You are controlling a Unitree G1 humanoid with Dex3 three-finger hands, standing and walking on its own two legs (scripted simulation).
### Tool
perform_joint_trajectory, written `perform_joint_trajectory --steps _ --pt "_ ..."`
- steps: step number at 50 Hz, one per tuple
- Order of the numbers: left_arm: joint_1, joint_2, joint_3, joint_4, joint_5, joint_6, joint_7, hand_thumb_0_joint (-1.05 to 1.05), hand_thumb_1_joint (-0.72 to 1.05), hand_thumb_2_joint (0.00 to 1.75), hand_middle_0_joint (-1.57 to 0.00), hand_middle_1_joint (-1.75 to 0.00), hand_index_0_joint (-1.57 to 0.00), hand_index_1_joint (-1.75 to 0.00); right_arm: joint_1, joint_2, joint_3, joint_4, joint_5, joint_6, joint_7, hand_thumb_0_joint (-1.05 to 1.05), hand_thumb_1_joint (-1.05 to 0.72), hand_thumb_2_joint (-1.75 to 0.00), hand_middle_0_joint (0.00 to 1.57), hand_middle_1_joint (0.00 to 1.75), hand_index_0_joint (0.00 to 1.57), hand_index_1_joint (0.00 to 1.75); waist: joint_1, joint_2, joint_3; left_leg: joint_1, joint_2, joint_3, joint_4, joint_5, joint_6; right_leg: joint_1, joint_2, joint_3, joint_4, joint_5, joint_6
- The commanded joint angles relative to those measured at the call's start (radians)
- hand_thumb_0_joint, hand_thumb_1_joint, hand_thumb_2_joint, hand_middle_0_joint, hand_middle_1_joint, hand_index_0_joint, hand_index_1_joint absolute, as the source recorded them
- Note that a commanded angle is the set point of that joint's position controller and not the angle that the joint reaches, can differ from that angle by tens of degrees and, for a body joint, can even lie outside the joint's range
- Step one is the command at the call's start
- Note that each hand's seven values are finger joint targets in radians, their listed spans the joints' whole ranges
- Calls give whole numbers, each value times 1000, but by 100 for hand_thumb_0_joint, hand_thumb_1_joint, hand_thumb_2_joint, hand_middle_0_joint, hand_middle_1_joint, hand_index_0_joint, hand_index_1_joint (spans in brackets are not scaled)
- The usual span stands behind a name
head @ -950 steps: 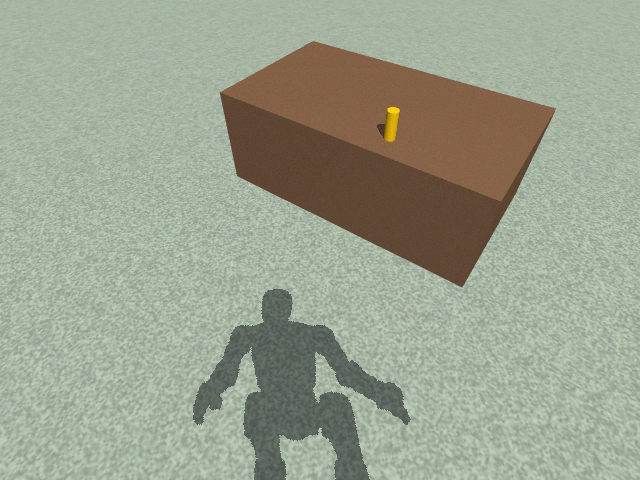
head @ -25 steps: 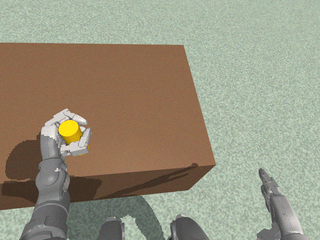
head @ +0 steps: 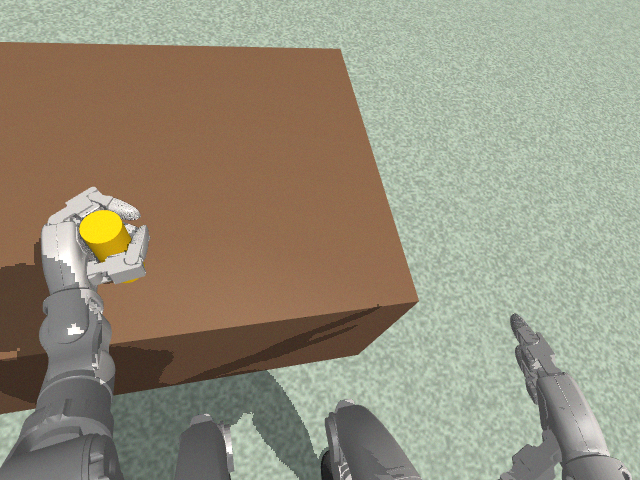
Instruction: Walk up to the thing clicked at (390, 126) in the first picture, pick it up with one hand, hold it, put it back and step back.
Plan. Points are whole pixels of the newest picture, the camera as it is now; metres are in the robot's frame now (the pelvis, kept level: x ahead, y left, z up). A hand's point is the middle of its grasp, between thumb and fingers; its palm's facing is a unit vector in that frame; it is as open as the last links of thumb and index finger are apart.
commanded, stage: lower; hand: left
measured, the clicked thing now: (115, 249) +0.44 +0.20 -0.03
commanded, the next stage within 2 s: loosen in 1.12 s
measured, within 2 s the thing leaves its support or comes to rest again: rests again in 0.92 s
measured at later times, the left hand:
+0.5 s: hand (135, 251) +0.46 +0.19 -0.08, palm faces +0.14 -0.99 -0.03, open 5.6 cm
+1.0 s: hand (142, 259) +0.46 +0.19 -0.11, palm faces +0.13 -0.99 -0.05, open 5.6 cm
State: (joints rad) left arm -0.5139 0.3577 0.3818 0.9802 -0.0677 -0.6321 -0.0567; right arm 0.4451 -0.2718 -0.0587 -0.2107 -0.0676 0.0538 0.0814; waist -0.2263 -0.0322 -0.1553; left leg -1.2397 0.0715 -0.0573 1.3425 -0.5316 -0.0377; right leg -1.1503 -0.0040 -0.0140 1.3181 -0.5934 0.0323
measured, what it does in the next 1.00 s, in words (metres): lowers itself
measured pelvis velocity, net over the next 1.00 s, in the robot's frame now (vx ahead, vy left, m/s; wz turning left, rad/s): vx -0.02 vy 0.01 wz -0.03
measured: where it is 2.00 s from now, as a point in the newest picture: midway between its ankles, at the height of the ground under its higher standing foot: outside the picture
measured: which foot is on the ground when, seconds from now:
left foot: down 0.00-1.00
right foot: down 0.00-1.00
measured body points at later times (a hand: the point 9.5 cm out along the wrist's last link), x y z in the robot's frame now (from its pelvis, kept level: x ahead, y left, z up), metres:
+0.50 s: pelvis -0.01 +0.00 -0.03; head +0.15 +0.06 +0.38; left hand +0.44 +0.24 -0.07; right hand +0.16 -0.26 +0.02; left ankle +0.05 +0.14 -0.61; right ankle +0.02 -0.14 -0.61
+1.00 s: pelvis -0.02 +0.01 -0.05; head +0.16 +0.08 +0.35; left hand +0.45 +0.24 -0.11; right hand +0.16 -0.26 +0.03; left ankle +0.05 +0.14 -0.61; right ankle +0.02 -0.14 -0.61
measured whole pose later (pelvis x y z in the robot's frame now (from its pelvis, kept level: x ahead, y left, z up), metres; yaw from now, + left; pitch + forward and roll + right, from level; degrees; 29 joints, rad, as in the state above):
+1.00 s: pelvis -0.02 +0.01 -0.05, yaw -2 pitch +31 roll -5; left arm -0.60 0.48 0.45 1.12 0.02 -0.68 0.01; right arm 0.42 -0.30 -0.09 -0.32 -0.08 0.01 0.12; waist -0.33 -0.03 -0.18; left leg -1.52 0.07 -0.09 1.57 -0.58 -0.03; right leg -1.41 0.01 -0.03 1.52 -0.64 0.04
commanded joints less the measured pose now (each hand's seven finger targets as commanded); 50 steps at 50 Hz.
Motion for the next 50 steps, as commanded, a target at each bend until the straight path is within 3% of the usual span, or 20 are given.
perform_joint_trajectory --steps 1,3,5,6,7,8,9,13,15,17,20,23,24,27,31,34,43,46,49,50 --pt "-375 189 25 -205 -11 -86 13 0 55 129 -133 -139 -134 -138 34 -160 -128 -213 6 -56 -22 0 55 -5 5 5 5 5 -8 184 -493 387 -36 12 -129 288 46 170 31 8 -161 339 -34" --pt "-381 222 46 -204 -3 -90 17 0 55 129 -135 -140 -136 -140 33 -147 -113 -199 8 -54 -20 0 55 -5 5 5 5 5 8 202 -482 376 -38 13 -136 257 42 159 30 6 -155 304 -38" --pt "-379 186 25 -153 0 -84 11 0 56 130 -134 -140 -135 -140 33 -153 -124 -211 6 -56 -22 0 55 -5 5 5 5 5 -19 202 -468 373 -33 5 -139 240 40 130 34 -1 -150 281 -41" --pt "-380 206 37 -170 3 -86 16 0 58 129 -135 -142 -136 -142 24 -165 -133 -221 7 -59 -21 0 55 -5 5 5 5 5 -8 203 -482 374 -34 7 -142 229 39 130 37 -6 -148 273 -44" --pt "-411 248 56 -189 9 -90 23 0 57 129 -136 -143 -137 -142 42 -169 -146 -188 4 -57 -24 0 55 -5 5 5 5 5 -17 223 -480 371 -35 11 -130 228 42 126 34 2 -148 277 -41" --pt "-386 216 47 -128 11 -85 23 0 58 129 -135 -143 -137 -142 54 -160 -137 -167 4 -56 -23 0 55 -5 5 5 5 5 -24 211 -447 357 -34 7 -129 224 42 101 37 -5 -143 269 -42" --pt "-371 208 48 -111 15 -86 23 0 60 130 -135 -143 -137 -142 32 -151 -121 -191 4 -62 -19 0 55 -5 5 5 5 5 -19 194 -451 337 -33 5 -121 226 43 96 40 -9 -132 267 -44" --pt "-393 224 50 -89 20 -109 25 0 62 133 -137 -145 -138 -145 11 -172 -142 -199 1 -78 -18 0 56 -5 5 5 5 5 -34 215 -477 331 -34 -3 -93 246 41 60 43 -21 -95 276 -49" --pt "-427 273 80 -121 26 -125 27 0 61 133 -138 -146 -139 -146 22 -169 -140 -189 -2 -78 -14 0 55 -5 5 5 5 5 -28 234 -509 326 -34 -6 -76 264 41 48 46 -26 -73 286 -52" --pt "-440 241 55 -102 24 -128 19 0 60 131 -136 -145 -138 -144 19 -180 -152 -219 -3 -84 -13 0 55 -5 5 5 5 5 -55 237 -548 346 -31 -10 -53 298 41 36 48 -27 -61 312 -51" --pt "-448 301 81 -121 39 -132 35 0 59 131 -133 -142 -135 -142 34 -182 -152 -222 -7 -80 -9 0 54 -5 5 5 5 5 -47 262 -571 313 -37 -1 -26 278 47 41 44 -8 -57 311 -45" --pt "-440 268 66 -105 33 -128 32 0 60 130 -133 -141 -134 -141 29 -186 -159 -245 -4 -82 -7 0 54 -5 5 5 5 5 -67 277 -581 317 -33 -9 -23 256 42 25 44 -9 -50 287 -47" --pt "-456 297 75 -152 34 -133 35 0 58 129 -131 -140 -132 -139 31 -186 -154 -243 -5 -83 -5 0 54 -6 5 5 5 5 -53 301 -595 318 -34 -5 -16 261 40 26 43 -5 -44 291 -48" --pt "-440 304 82 -118 43 -125 41 0 60 129 -130 -139 -131 -139 30 -205 -179 -248 -4 -76 -8 0 54 -5 5 5 5 5 -66 306 -572 315 -30 -14 -13 264 36 -19 47 -22 -25 280 -52" --pt "-469 328 89 -178 46 -131 48 0 60 129 -132 -140 -133 -140 39 -184 -162 -250 -3 -78 -2 0 53 -6 5 5 5 5 -63 331 -596 308 -33 -10 11 286 38 -3 44 -11 -13 306 -49" --pt "-404 271 68 -64 47 -116 45 0 58 129 -131 -139 -131 -139 18 -199 -172 -275 -1 -80 -1 0 53 -6 5 5 5 5 -80 275 -547 259 -32 -14 20 271 45 -17 48 -14 -17 304 -45" --pt "-433 313 81 -91 65 -131 60 0 60 131 -131 -141 -132 -141 21 -199 -174 -280 -4 -82 7 0 54 -5 5 5 5 5 -88 328 -560 278 -28 -22 29 280 38 -65 51 -37 21 290 -54" --pt "-477 334 85 -118 75 -142 71 0 60 133 -132 -142 -133 -143 22 -197 -182 -281 -6 -88 10 0 54 -6 5 5 5 5 -95 346 -571 262 -30 -18 42 231 40 -76 48 -22 22 260 -51" --pt "-423 274 61 -24 77 -130 71 0 58 130 -130 -140 -131 -140 13 -200 -182 -300 -6 -90 10 0 54 -5 5 5 5 5 -112 296 -530 216 -30 -21 36 173 42 -82 51 -22 10 221 -49" --pt "-441 308 73 -67 79 -135 73 0 59 131 -128 -139 -129 -139 10 -207 -185 -296 -6 -91 10 0 55 -5 5 5 5 5 -100 321 -551 234 -30 -20 39 196 39 -84 50 -22 18 236 -51"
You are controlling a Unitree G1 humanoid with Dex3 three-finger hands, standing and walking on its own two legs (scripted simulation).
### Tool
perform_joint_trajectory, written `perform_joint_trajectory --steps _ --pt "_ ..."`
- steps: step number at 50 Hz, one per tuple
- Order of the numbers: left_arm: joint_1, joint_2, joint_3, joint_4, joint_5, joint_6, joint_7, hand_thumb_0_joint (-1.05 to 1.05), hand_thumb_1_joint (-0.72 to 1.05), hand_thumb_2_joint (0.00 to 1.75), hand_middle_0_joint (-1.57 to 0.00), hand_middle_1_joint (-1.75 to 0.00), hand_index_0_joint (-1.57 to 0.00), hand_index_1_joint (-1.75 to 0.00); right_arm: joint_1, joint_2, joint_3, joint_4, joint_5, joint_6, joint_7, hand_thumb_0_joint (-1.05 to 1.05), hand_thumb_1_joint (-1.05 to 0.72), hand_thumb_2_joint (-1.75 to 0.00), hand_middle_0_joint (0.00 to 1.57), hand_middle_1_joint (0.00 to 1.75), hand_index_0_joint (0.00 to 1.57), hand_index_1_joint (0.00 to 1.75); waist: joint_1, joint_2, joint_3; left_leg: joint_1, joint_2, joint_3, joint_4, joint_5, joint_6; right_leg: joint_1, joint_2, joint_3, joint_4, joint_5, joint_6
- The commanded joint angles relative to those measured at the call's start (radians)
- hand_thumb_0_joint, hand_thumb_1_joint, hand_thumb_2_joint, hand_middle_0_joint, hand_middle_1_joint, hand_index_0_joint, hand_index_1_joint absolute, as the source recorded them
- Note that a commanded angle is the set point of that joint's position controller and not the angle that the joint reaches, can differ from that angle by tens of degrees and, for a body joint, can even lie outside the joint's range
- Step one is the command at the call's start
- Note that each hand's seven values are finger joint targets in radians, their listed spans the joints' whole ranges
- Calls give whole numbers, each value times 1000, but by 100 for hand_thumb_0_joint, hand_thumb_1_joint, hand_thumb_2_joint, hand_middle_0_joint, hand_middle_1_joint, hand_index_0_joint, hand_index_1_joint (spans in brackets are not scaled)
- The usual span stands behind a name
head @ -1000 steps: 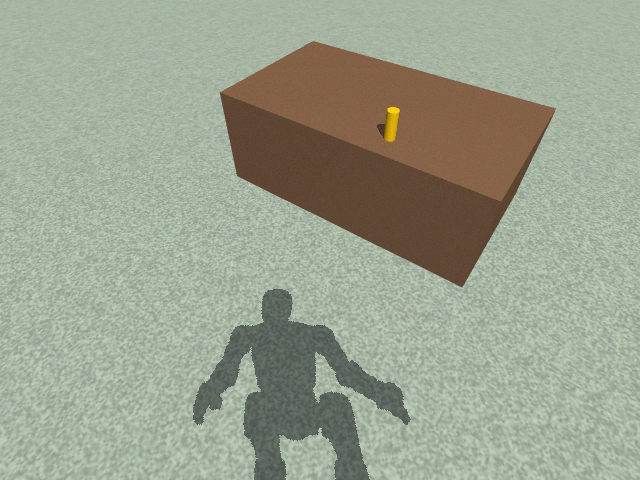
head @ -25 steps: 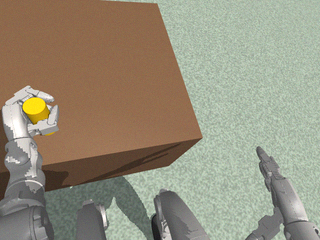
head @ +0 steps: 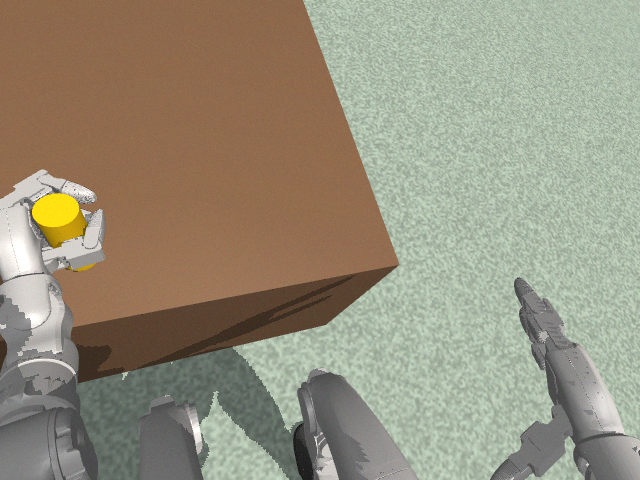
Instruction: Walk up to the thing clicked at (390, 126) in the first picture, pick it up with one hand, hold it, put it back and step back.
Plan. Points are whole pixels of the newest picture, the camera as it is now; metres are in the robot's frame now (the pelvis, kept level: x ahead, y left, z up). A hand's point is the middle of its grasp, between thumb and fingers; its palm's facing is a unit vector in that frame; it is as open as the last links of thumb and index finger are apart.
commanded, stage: lower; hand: left
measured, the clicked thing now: (69, 235) +0.47 +0.21 -0.07
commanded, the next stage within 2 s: loosen in 0.12 s
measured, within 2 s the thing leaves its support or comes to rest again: neither
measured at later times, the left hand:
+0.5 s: hand (82, 226) +0.47 +0.19 -0.06, palm faces +0.17 -0.98 -0.03, open 6.3 cm
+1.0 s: hand (70, 219) +0.48 +0.20 -0.05, palm faces +0.18 -0.98 -0.02, open 15.8 cm
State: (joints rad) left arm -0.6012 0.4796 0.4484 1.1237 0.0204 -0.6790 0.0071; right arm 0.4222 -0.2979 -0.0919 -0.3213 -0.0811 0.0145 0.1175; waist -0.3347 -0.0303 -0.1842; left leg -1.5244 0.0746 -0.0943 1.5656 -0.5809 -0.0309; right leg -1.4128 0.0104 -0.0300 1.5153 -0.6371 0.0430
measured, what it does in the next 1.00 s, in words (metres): stands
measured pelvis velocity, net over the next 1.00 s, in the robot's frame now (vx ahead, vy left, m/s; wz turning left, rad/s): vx -0.01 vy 0.00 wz -0.01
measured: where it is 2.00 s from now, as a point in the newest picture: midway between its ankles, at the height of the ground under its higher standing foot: outside the picture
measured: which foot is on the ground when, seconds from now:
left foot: down 0.00-1.00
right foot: down 0.00-1.00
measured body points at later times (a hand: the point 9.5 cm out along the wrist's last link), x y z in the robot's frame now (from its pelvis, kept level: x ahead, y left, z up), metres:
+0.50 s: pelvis -0.01 +0.00 -0.01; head +0.16 +0.08 +0.40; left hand +0.46 +0.25 -0.06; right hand +0.17 -0.26 +0.08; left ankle +0.06 +0.13 -0.55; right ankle +0.04 -0.15 -0.55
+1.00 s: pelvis -0.01 +0.00 -0.01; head +0.17 +0.09 +0.40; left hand +0.46 +0.26 -0.05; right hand +0.18 -0.25 +0.09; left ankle +0.06 +0.13 -0.55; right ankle +0.04 -0.15 -0.55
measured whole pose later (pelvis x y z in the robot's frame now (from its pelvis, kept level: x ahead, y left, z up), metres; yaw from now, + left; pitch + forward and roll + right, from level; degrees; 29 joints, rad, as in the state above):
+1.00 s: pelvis -0.01 +0.00 -0.01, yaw +0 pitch +31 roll -6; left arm -0.62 0.51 0.49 1.08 0.01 -0.66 -0.02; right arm 0.44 -0.31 -0.09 -0.39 -0.07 0.02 0.12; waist -0.35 -0.04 -0.19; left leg -1.57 0.07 -0.10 1.60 -0.58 -0.03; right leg -1.45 0.01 -0.03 1.55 -0.64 0.05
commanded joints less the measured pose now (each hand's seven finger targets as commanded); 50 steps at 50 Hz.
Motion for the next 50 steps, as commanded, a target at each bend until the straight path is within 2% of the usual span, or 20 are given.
perform_joint_trajectory --steps 1,11,12,14,15,19,21,22,23,27,28,31,34,36,37,41,45,47,49,50 --pt "-375 214 18 -226 -5 -92 12 0 58 129 -129 -139 -130 -139 47 -181 -151 -172 5 -48 -26 0 54 -5 5 5 5 5 10 339 -544 532 -34 17 -175 274 32 172 36 -10 -168 298 -63" --pt "-356 180 -2 -164 16 -82 18 0 59 131 -128 -139 -129 -139 47 -174 -150 -190 9 -43 -18 0 55 -5 5 5 5 5 -5 332 -493 503 -32 9 -173 246 29 106 40 -34 -143 263 -70" --pt "-360 190 -3 -166 21 -82 17 0 62 124 -136 -139 -137 -138 45 -179 -153 -214 11 -48 -20 0 55 -4 5 5 5 5 -10 321 -494 499 -32 11 -167 237 30 116 38 -27 -148 263 -67" --pt "-336 166 -6 -129 13 -77 15 0 46 108 -123 -123 -126 -122 61 -187 -160 -219 12 -47 -20 0 54 -4 5 5 5 5 -30 295 -497 487 -33 11 -157 244 36 127 38 -24 -156 276 -62" --pt "-358 203 15 -181 8 -81 18 0 38 100 -118 -115 -121 -114 58 -194 -161 -213 13 -46 -19 0 54 -4 5 5 5 5 -11 315 -514 502 -33 11 -161 259 32 129 39 -28 -148 282 -65" --pt "-352 151 10 -146 -21 -77 6 0 19 69 -104 -94 -107 -92 56 -185 -162 -208 18 -49 -19 0 53 -4 5 5 5 5 -24 306 -490 479 -34 10 -163 222 33 117 37 -28 -149 258 -63" --pt "-368 189 18 -174 -15 -82 4 0 6 57 -98 -84 -101 -82 55 -184 -155 -209 17 -52 -21 0 53 -4 5 5 5 5 -14 305 -493 468 -35 15 -158 195 34 125 35 -17 -157 241 -60" --pt "-374 209 22 -171 -10 -83 3 0 2 58 -90 -77 -93 -76 48 -183 -155 -216 17 -53 -22 0 54 -4 5 5 5 5 -18 309 -496 450 -36 19 -150 182 36 129 34 -6 -158 235 -58" --pt "-376 185 11 -163 -9 -82 1 0 -3 52 -82 -72 -85 -70 58 -178 -151 -216 16 -53 -22 0 54 -4 5 5 5 5 -24 303 -490 449 -36 17 -157 166 36 127 34 -9 -162 221 -58" --pt "-371 201 19 -161 -11 -77 -1 0 -11 39 -64 -54 -65 -52 26 -189 -152 -231 17 -54 -25 0 54 -5 5 5 5 5 -9 322 -496 464 -35 12 -165 171 30 118 35 -16 -151 219 -64" --pt "-376 189 13 -161 -11 -75 0 0 -12 37 -62 -52 -63 -50 50 -183 -151 -221 14 -51 -24 0 54 -5 5 5 5 5 -21 318 -505 456 -37 15 -156 178 35 123 33 -12 -154 230 -61" --pt "-370 212 25 -179 -11 -75 -2 0 -16 32 -54 -44 -55 -43 42 -190 -152 -232 15 -55 -25 0 54 -5 5 5 5 5 -6 318 -527 468 -37 16 -151 201 33 135 34 -11 -146 247 -62" --pt "-351 167 9 -150 -18 -66 -6 0 -22 26 -46 -36 -46 -35 51 -187 -158 -224 18 -52 -27 0 54 -5 5 5 5 5 -19 300 -494 451 -39 16 -157 180 37 123 36 -14 -157 233 -61" --pt "-367 206 21 -188 -16 -69 -4 0 -27 20 -37 -28 -38 -28 52 -191 -161 -218 18 -56 -28 0 53 -5 5 5 5 5 -12 315 -512 464 -37 19 -150 189 35 130 36 -8 -156 241 -59" --pt "-360 186 11 -175 -17 -67 -5 0 -29 18 -35 -25 -35 -25 69 -182 -154 -209 18 -53 -27 0 53 -5 5 5 5 5 -23 311 -509 453 -38 20 -147 192 38 130 35 -8 -158 247 -58" --pt "-352 161 5 -178 -19 -64 -8 0 -41 5 -22 -12 -22 -11 54 -183 -150 -213 18 -52 -25 0 53 -5 5 5 5 5 -8 317 -506 491 -35 11 -159 242 31 114 39 -30 -139 272 -66" --pt "-368 231 36 -211 -16 -70 -12 0 -39 8 -9 -8 -9 -7 81 -189 -160 -222 18 -45 -27 0 54 -5 5 5 5 5 -13 344 -542 513 -35 16 -146 281 32 138 38 -21 -139 305 -63" --pt "-402 317 83 -314 -19 -71 -9 0 -38 8 -6 -7 -7 -6 82 -196 -167 -236 21 -40 -28 0 54 -5 5 5 5 5 22 383 -585 555 -37 21 -158 289 27 172 36 -11 -145 306 -63" --pt "-370 283 75 -303 -28 -46 -21 0 -37 7 -6 -5 -6 -4 77 -192 -163 -261 24 -31 -27 0 53 -5 5 5 5 5 27 384 -616 589 -37 20 -166 331 27 202 36 -11 -151 333 -64" --pt "-386 321 95 -345 -28 -39 -23 0 -41 6 -5 -5 -6 -4 83 -202 -176 -249 24 -25 -30 0 53 -5 5 5 5 5 35 408 -621 616 -36 21 -179 331 23 196 36 -12 -157 327 -66"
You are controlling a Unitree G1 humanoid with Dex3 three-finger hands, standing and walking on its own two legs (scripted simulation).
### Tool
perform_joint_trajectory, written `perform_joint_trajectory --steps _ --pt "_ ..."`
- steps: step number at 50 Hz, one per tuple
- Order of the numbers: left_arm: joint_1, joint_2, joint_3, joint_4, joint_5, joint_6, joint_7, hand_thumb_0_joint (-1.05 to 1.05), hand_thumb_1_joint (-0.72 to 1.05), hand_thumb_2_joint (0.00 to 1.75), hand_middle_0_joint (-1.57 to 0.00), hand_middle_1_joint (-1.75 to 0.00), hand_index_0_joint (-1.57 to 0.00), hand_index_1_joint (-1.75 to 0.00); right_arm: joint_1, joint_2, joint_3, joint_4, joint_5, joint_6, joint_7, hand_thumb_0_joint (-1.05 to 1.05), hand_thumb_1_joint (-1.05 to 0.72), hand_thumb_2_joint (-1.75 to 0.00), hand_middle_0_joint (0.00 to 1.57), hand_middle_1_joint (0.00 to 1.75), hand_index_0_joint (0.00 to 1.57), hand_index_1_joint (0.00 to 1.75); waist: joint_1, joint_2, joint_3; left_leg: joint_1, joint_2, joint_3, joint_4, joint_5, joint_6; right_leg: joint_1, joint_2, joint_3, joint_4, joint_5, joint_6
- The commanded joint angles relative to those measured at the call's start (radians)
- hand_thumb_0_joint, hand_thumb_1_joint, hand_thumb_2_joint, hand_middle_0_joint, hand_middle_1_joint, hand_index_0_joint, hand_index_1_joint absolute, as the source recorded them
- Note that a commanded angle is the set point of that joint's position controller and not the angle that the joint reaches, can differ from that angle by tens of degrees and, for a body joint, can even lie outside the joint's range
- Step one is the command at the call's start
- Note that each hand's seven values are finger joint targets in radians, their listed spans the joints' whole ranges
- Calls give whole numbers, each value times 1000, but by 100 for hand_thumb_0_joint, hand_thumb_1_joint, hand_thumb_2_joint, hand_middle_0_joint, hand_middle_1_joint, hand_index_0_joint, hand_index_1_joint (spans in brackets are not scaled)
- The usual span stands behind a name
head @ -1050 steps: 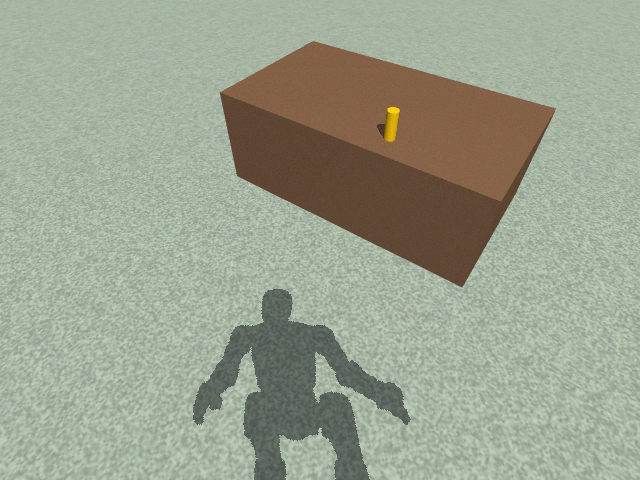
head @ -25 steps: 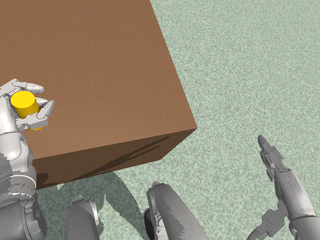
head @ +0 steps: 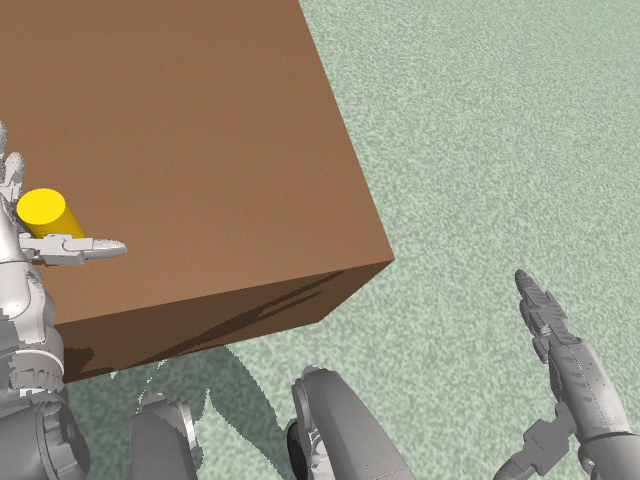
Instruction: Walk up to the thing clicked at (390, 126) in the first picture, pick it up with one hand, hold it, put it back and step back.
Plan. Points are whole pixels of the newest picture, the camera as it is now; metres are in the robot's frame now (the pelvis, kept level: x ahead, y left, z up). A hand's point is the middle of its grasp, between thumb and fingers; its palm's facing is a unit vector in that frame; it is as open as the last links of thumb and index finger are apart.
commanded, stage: withdraw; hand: left
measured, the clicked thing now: (58, 230) +0.47 +0.21 -0.07
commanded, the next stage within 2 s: rise in 0.18 s
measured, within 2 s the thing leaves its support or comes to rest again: neither
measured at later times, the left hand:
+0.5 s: hand out of the picture +0.47 +0.31 +0.09, palm faces +0.31 -0.92 -0.26, open 17.3 cm
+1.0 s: hand out of the picture +0.32 +0.25 +0.09, palm faces +0.22 -0.93 -0.31, open 17.3 cm
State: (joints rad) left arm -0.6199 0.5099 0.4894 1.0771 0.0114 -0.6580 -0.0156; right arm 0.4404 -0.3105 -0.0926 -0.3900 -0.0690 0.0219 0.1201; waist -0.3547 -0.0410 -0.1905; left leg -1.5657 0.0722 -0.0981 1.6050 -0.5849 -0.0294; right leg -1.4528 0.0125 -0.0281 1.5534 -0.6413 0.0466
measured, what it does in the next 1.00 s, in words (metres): rises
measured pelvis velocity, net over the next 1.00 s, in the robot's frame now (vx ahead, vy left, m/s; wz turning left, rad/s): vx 0.04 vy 0.00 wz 0.05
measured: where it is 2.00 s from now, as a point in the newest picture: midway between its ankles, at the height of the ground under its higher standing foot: outside the picture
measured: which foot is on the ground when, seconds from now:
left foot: down 0.00-1.00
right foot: down 0.00-1.00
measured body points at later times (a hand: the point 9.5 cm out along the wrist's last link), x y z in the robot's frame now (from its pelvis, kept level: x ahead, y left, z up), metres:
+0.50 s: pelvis +0.02 +0.00 +0.09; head +0.14 +0.05 +0.52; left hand +0.45 +0.35 +0.11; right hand +0.17 -0.25 +0.09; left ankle +0.06 +0.13 -0.54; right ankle +0.04 -0.15 -0.54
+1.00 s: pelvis +0.04 +0.00 +0.15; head +0.09 +0.02 +0.59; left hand +0.30 +0.30 +0.11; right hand +0.22 -0.22 +0.11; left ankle +0.06 +0.13 -0.54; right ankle +0.04 -0.15 -0.54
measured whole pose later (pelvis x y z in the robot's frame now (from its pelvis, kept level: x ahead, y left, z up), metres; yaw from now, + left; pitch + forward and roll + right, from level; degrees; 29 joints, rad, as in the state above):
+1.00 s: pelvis +0.04 +0.00 +0.15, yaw +3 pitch +12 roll -1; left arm -0.04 0.32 0.16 0.54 -0.01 -0.02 0.08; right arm 0.41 -0.23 0.03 0.08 0.05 0.16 -0.04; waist -0.04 -0.01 -0.12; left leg -0.72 0.05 -0.01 0.93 -0.41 -0.03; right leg -0.65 -0.02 0.02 0.90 -0.46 0.04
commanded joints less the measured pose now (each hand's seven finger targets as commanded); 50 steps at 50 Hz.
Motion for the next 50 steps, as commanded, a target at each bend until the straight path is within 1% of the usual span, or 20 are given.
perform_joint_trajectory --steps 1,4,7,9,12,15,16,18,19,21,23,26,28,30,31,34,37,42,46,50 --pt "-371 289 49 -302 -26 -45 -9 0 -41 6 -5 -4 -6 -4 82 -179 -166 -145 13 -25 -35 0 53 -5 5 5 5 5 57 442 -596 670 -33 27 -225 352 20 238 34 -14 -201 341 -70" --pt "-379 339 71 -359 -29 3 -30 0 -44 3 -6 -3 -6 -2 77 -175 -157 -127 20 -3 -44 0 52 -5 5 5 5 5 94 463 -577 729 -29 25 -284 333 11 247 35 -20 -232 305 -75" --pt "-347 244 17 -280 -54 64 -70 0 -46 0 -6 -2 -7 -1 63 -147 -124 -75 25 5 -58 0 52 -5 5 5 5 5 79 408 -479 715 -24 24 -327 290 15 263 35 -22 -284 286 -70" --pt "-340 307 41 -266 -55 94 -86 0 -47 0 -6 0 -7 0 42 -146 -94 -71 30 8 -68 0 53 -5 5 5 5 5 95 350 -437 680 -24 30 -344 275 24 294 34 -16 -317 290 -65" --pt "-345 271 21 -233 -84 121 -125 0 -47 0 -5 0 -7 0 14 -130 -68 -89 36 5 -81 0 55 -5 5 5 5 5 99 273 -424 671 -25 35 -378 234 31 366 34 -7 -372 276 -59" --pt "-302 231 1 -161 -107 144 -152 0 -52 5 -5 -4 -5 -4 59 -121 -48 23 40 0 -89 0 59 -4 5 5 5 5 100 245 -342 660 -26 37 -409 226 35 351 35 -12 -400 270 -60" --pt "-187 391 23 -49 16 236 -92 0 -58 3 -6 -5 -6 -4 99 -165 -86 -28 53 20 -97 0 52 -5 6 5 6 5 163 275 -383 789 -37 47 -477 256 23 430 32 -24 -441 277 -60" --pt "-411 363 -7 -258 -2 282 -48 0 -58 6 -6 -6 -6 -7 91 -135 -65 52 57 53 -99 0 52 -6 5 5 5 5 159 311 -445 844 -27 48 -495 311 16 439 39 -20 -455 316 -65" --pt "-444 407 6 -329 15 297 -31 0 -59 6 -6 -7 -6 -7 87 -128 -73 73 57 62 -98 0 50 -6 5 5 5 5 174 337 -485 893 -24 48 -501 359 13 456 39 -22 -452 351 -67" --pt "-360 423 18 -272 32 350 13 0 -57 7 -8 -8 -8 -8 83 -129 -73 130 60 74 -100 0 43 -8 5 5 5 5 198 318 -478 926 -22 47 -514 464 16 504 39 -27 -465 411 -69" --pt "-351 496 49 -278 53 379 56 0 -43 13 -6 -8 -6 -8 2 -137 -72 95 66 90 -109 0 32 -17 13 13 13 13 209 236 -487 896 -27 64 -520 473 31 607 35 -11 -505 470 -56" --pt "-366 385 -32 -232 61 405 82 0 -45 11 -6 -7 -6 -7 -50 -74 5 112 67 102 -113 0 8 -41 14 20 14 20 207 225 -434 919 -27 72 -570 441 30 637 29 -3 -552 455 -52" --pt "-255 282 -89 -79 67 429 86 0 -50 9 -6 -6 -5 -6 -78 -38 64 112 69 98 -116 0 -8 -57 14 21 14 21 215 166 -353 914 -27 76 -610 403 30 642 29 -11 -594 408 -52" --pt "-259 339 -76 -134 69 437 92 0 -50 9 -6 -6 -5 -6 -79 -23 107 99 71 102 -119 0 -24 -62 15 22 15 22 236 146 -366 896 -35 94 -642 377 31 732 17 8 -636 417 -43" --pt "-234 323 -90 -114 68 447 90 0 -52 7 -5 -6 -5 -6 -63 -16 118 125 71 106 -117 0 -32 -65 16 23 16 23 240 154 -360 909 -38 102 -651 391 30 750 15 11 -647 435 -41" --pt "-144 260 -139 -145 51 486 76 0 -52 7 -5 -6 -5 -6 39 -46 74 219 79 114 -120 0 -51 -68 16 24 16 24 234 176 -293 992 -38 107 -680 431 27 715 17 -1 -677 465 -46" --pt "-72 235 -162 -252 33 525 78 0 -51 8 -5 -6 -5 -6 16 -79 24 270 98 109 -126 0 -62 -74 17 25 17 25 252 172 -233 1014 -38 105 -737 379 23 727 18 -8 -716 417 -54" --pt "122 73 -249 -507 -8 568 81 0 -52 8 -5 -6 -5 -6 -47 -43 46 263 121 80 -141 0 -80 -84 19 28 19 28 284 143 -204 1077 -36 103 -795 378 16 780 14 -18 -752 407 -57" --pt "326 58 -252 -732 -21 579 110 0 -54 6 -5 -6 -5 -6 -83 -21 64 274 121 73 -164 0 -89 -90 20 30 20 30 341 146 -209 1094 -43 114 -817 427 11 876 2 -13 -757 448 -55" --pt "470 2 -283 -920 -34 583 133 0 -56 5 -5 -5 -5 -5 -70 -17 56 300 116 74 -188 0 -89 -90 20 30 20 30 345 162 -207 1127 -43 126 -827 452 8 917 -3 -7 -760 479 -51"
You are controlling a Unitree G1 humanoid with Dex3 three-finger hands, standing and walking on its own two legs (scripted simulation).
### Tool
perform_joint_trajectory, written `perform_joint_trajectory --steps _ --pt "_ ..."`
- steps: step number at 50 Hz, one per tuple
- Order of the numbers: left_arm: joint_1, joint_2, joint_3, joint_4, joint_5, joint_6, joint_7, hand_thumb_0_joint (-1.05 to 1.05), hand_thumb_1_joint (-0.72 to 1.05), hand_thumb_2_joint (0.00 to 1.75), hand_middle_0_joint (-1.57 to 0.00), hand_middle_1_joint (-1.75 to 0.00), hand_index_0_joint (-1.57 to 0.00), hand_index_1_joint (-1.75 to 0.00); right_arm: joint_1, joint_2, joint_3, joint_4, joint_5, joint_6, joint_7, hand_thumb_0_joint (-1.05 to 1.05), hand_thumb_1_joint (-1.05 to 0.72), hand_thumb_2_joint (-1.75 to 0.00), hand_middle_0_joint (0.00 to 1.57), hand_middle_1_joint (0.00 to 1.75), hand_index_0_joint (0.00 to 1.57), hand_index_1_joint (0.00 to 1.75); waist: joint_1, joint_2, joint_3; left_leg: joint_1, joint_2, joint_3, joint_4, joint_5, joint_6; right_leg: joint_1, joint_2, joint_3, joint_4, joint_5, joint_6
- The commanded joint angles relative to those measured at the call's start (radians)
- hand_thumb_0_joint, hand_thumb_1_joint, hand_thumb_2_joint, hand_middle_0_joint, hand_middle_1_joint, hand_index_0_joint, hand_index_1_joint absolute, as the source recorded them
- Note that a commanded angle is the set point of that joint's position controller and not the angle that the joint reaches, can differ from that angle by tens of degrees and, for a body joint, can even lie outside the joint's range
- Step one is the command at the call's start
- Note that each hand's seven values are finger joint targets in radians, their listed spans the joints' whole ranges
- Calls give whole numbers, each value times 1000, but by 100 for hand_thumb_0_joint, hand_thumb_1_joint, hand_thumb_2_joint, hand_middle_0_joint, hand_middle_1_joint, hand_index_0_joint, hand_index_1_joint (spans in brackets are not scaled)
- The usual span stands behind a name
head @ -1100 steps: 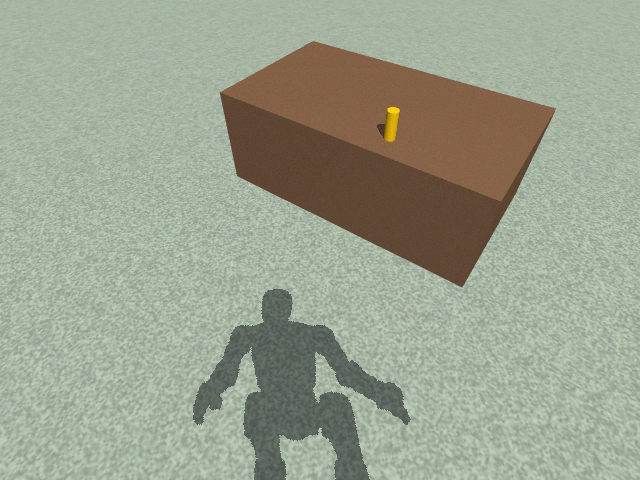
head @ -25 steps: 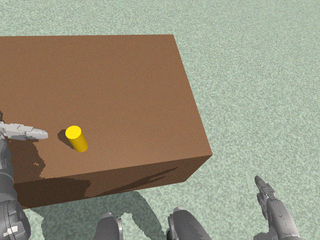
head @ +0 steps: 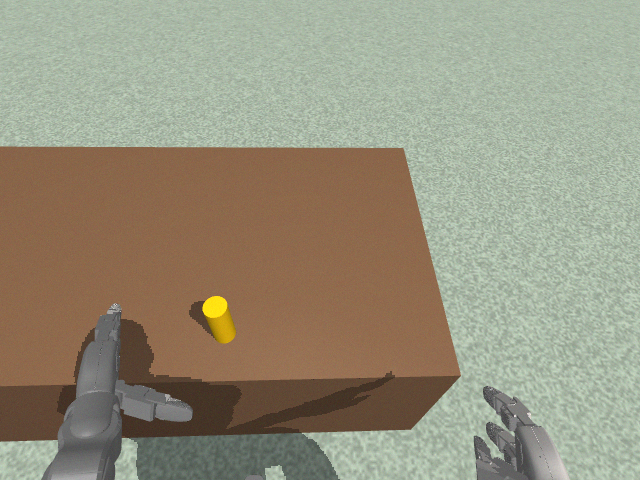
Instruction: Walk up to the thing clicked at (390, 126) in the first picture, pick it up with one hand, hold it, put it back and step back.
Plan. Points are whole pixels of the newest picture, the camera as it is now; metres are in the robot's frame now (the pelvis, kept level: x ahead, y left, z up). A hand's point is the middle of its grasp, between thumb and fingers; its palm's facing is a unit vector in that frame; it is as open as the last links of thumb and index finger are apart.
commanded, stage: home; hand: left
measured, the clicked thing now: (220, 320) +0.44 +0.19 -0.22
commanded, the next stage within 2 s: none
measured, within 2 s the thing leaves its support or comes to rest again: neither
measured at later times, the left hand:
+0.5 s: hand (190, 479) +0.16 +0.16 -0.05, palm faces +0.13 -0.96 -0.25, open 17.5 cm
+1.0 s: hand (185, 476) +0.17 +0.17 -0.05, palm faces +0.13 -0.96 -0.24, open 17.5 cm
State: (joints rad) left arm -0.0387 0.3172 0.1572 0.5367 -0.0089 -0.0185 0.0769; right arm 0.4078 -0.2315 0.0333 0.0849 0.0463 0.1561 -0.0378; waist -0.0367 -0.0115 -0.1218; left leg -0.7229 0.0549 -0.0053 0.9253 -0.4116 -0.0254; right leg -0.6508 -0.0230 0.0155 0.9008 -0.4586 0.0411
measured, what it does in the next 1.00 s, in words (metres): stands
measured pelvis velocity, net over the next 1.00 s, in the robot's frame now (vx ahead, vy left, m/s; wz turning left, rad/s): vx -0.01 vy -0.01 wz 0.01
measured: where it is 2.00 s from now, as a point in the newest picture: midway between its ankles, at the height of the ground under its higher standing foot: outside the picture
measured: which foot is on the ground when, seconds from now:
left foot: down 0.00-1.00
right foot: down 0.00-1.00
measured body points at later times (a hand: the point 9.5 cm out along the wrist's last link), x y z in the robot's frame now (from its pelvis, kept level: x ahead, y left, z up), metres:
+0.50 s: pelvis -0.01 -0.02 +0.00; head +0.02 -0.02 +0.45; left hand +0.15 +0.21 -0.04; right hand +0.16 -0.25 -0.03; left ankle +0.02 +0.13 -0.69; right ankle -0.01 -0.15 -0.69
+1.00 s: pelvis -0.01 -0.01 -0.01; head +0.01 -0.01 +0.44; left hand +0.15 +0.22 -0.03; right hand +0.16 -0.24 -0.04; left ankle +0.02 +0.13 -0.69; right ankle -0.01 -0.15 -0.69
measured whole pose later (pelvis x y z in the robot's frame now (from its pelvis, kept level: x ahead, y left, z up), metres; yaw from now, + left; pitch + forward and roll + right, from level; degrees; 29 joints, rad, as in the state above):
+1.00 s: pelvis -0.01 -0.01 -0.01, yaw +0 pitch +8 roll +1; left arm 0.45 0.20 -0.01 0.11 -0.02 -0.01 0.10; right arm 0.46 -0.20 0.00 0.03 0.03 0.14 -0.09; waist 0.01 -0.01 -0.12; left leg -0.67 0.04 0.00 0.95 -0.42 -0.04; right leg -0.63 -0.03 0.03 0.98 -0.50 0.03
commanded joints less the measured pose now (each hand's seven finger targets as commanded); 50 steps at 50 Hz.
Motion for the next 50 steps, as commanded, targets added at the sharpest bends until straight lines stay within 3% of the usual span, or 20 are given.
perform_joint_trajectory --steps 1,3,4,7,9,12,17,19,23,24,26,29,30,32,33,34,36,37,39,50 --pt "-48 167 34 -421 -17 -55 43 0 -55 6 -5 -6 -5 -6 -37 -88 -69 -174 -3 -58 -34 0 -89 -90 20 30 20 30 35 132 -266 271 -29 35 -149 273 5 130 31 -50 -111 296 -44" --pt "113 96 -2 -417 -21 -42 45 0 -54 6 -5 -6 -5 -6 -26 -79 -69 -151 -3 -61 -39 0 -89 -90 20 30 20 30 35 91 -190 250 -31 45 -159 239 8 115 31 -51 -124 268 -39" --pt "155 63 -29 -440 -21 -38 44 0 -55 6 -5 -5 -5 -5 -6 -67 -68 -132 -7 -58 -39 0 -89 -90 20 30 20 30 32 106 -197 257 -30 45 -156 248 7 108 32 -53 -120 272 -42" --pt "286 15 -85 -520 -26 -28 33 0 -54 6 -5 -6 -5 -6 5 -85 -90 -146 -5 -59 -44 0 -89 -90 20 30 20 30 17 52 -154 252 -29 50 -151 253 13 91 32 -57 -121 281 -35" --pt "364 -1 -96 -522 -25 -22 31 0 -54 6 -5 -5 -5 -6 0 -81 -93 -163 -6 -59 -46 0 -89 -90 20 30 20 30 18 3 -126 225 -33 54 -134 250 19 89 27 -53 -125 299 -26" --pt "342 16 -95 -613 -23 -29 30 0 -55 6 -5 -5 -5 -6 -9 -82 -99 -186 -6 -61 -49 0 -89 -90 20 30 20 30 19 13 -97 212 -38 60 -139 200 21 67 24 -50 -130 241 -26" --pt "397 -14 -113 -584 -14 -33 28 0 -57 4 -5 -5 -5 -5 16 -75 -102 -228 -12 -66 -61 0 -89 -90 20 30 20 30 3 -36 -80 193 -47 69 -119 142 32 51 13 -32 -141 204 -16" --pt "363 23 -84 -629 -14 -41 32 0 -56 5 -5 -5 -5 -5 19 -59 -83 -209 -12 -69 -62 0 -89 -90 20 30 20 30 21 5 -76 194 -50 72 -119 120 29 50 6 -22 -147 172 -18" --pt "442 -28 -115 -549 -12 -37 31 0 -58 4 -5 -5 -5 -5 2 -55 -76 -245 -18 -72 -65 0 -89 -90 20 30 20 30 35 -14 -56 174 -51 72 -125 89 29 43 10 -32 -151 126 -21" --pt "384 10 -100 -644 -12 -47 32 0 -56 5 -5 -5 -5 -5 19 -50 -73 -226 -18 -73 -65 0 -89 -90 20 30 20 30 36 12 -81 187 -51 71 -120 91 27 48 3 -19 -151 125 -22" --pt "470 -24 -114 -548 -10 -39 31 0 -57 4 -5 -5 -5 -5 5 -71 -93 -251 -19 -73 -64 0 -89 -90 20 30 20 30 41 -31 -62 163 -52 73 -122 81 29 44 9 -29 -148 113 -22" --pt "428 -20 -121 -607 -13 -49 30 0 -57 5 -5 -5 -5 -5 -6 -34 -56 -237 -14 -74 -57 0 -89 -90 20 30 20 30 51 -13 -34 150 -51 70 -129 44 27 22 9 -27 -153 66 -26" --pt "456 -14 -106 -571 -11 -47 32 0 -55 5 -5 -5 -5 -5 2 -76 -104 -248 -15 -76 -62 0 -89 -90 20 30 20 30 36 -32 -37 159 -48 71 -132 37 27 15 15 -31 -150 60 -25" --pt "474 -28 -112 -560 -13 -45 30 0 -57 4 -5 -5 -5 -5 -5 -73 -96 -260 -17 -75 -59 0 -89 -90 20 30 20 30 43 -33 -51 152 -49 70 -131 38 27 20 15 -33 -149 61 -27" --pt "418 -6 -109 -639 -14 -55 30 0 -57 4 -5 -5 -5 -5 1 -53 -73 -253 -14 -72 -57 0 -89 -90 20 30 20 30 47 -16 -46 152 -49 68 -134 29 26 18 15 -33 -146 50 -28" --pt "462 -16 -102 -573 -12 -51 32 0 -58 4 -5 -5 -5 -5 0 -62 -91 -256 -13 -72 -59 0 -90 -90 20 30 20 30 50 -27 -43 147 -47 66 -139 28 25 17 19 -38 -139 46 -29" --pt "426 -2 -97 -621 -15 -57 34 0 -57 5 -5 -5 -5 -5 -4 -53 -80 -252 -14 -73 -59 0 -90 -90 20 30 20 30 49 1 -46 143 -50 70 -132 26 24 17 14 -30 -145 44 -29" --pt "481 -24 -106 -552 -12 -52 33 0 -57 5 -5 -5 -5 -5 10 -70 -102 -258 -15 -74 -61 0 -90 -90 20 30 20 30 40 -37 -56 150 -46 68 -125 52 26 24 19 -33 -134 74 -26" --pt "435 -14 -109 -618 -13 -57 35 0 -55 6 -5 -5 -5 -5 23 -62 -87 -255 -17 -73 -59 0 -90 -90 20 30 20 30 42 -9 -100 169 -48 69 -114 104 25 45 17 -30 -119 136 -25" --pt "450 -20 -116 -604 -10 -49 38 0 -54 6 -5 -6 -5 -6 17 -66 -99 -246 -16 -71 -59 0 -90 -90 20 30 20 30 40 -3 -49 162 -41 59 -132 96 18 21 25 -48 -109 115 -29"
